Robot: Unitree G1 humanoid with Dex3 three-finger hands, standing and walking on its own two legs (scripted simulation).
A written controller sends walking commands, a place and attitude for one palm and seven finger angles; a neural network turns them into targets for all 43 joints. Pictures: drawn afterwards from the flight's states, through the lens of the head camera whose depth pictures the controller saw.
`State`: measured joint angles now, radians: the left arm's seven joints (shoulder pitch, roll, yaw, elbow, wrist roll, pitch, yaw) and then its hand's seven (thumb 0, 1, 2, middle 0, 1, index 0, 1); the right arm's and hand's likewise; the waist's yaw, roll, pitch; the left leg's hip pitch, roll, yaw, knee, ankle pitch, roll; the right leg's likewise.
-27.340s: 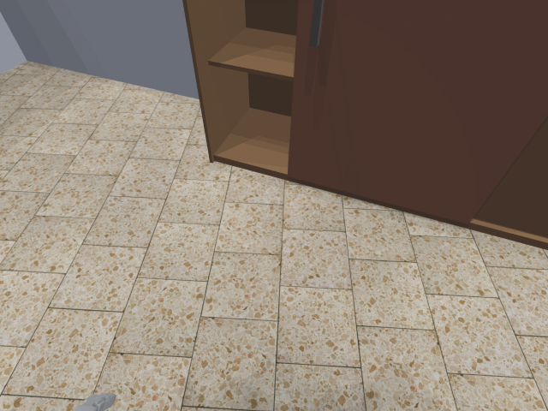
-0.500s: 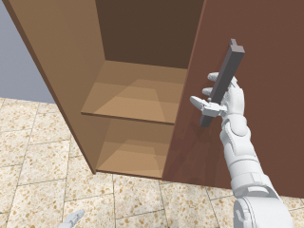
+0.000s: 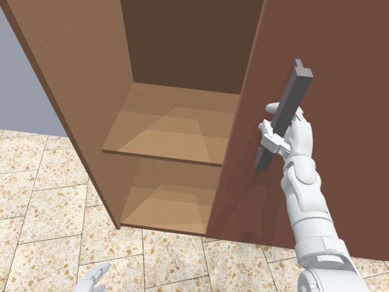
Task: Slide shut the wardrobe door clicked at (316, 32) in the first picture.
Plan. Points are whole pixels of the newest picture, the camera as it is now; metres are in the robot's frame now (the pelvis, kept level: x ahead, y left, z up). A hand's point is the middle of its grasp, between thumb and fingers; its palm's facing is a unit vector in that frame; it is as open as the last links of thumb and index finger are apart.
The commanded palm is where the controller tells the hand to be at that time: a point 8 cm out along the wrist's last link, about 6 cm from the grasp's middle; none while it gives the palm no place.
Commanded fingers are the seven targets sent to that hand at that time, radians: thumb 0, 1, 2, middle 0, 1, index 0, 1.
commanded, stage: grip the handle and tug to test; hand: right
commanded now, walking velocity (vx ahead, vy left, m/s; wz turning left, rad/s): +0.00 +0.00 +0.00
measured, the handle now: (276, 121) +0.46 -0.13 +0.13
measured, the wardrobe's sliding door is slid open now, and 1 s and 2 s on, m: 0.44 0.44 0.37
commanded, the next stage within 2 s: tug the door sideways, standing still in 0.50 s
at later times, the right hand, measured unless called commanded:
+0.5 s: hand (267, 136) +0.41 -0.10 +0.13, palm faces +0.05 +1.00 +0.00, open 6.0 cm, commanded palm +0.35 -0.15 +0.12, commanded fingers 0.00 -0.90 -0.90 0.45 1.40 0.45 1.40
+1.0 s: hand (267, 135) +0.41 -0.10 +0.13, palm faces +0.09 +1.00 -0.01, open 5.9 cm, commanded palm +0.39 -0.11 +0.12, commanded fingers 0.00 -0.90 -0.90 0.45 1.40 0.45 1.40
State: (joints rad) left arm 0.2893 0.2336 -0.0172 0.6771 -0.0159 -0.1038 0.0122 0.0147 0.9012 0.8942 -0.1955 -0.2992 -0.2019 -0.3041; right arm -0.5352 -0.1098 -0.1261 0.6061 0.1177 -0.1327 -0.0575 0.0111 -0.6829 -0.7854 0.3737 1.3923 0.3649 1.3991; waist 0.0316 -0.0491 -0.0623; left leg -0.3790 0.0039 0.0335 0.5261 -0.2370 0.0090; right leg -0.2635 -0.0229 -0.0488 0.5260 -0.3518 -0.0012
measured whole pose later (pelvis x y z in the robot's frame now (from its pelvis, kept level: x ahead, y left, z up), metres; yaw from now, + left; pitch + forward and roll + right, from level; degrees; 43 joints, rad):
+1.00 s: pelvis +0.06 -0.01 +0.00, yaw -5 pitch +6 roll +1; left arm 0.19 0.21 -0.01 0.64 0.00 -0.04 -0.01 0.01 0.90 0.89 -0.19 -0.30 -0.20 -0.30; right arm -0.27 0.00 0.11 0.13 0.07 0.06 -0.16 0.01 -0.67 -0.85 0.38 1.40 0.35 1.40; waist -0.03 -0.07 -0.07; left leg -0.28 0.03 0.09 0.53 -0.31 0.00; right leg -0.20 0.00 0.03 0.54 -0.38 0.00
